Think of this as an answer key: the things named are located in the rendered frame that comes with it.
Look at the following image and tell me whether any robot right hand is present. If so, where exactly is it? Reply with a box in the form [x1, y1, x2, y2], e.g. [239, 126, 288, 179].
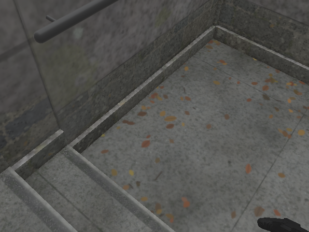
[257, 217, 309, 232]

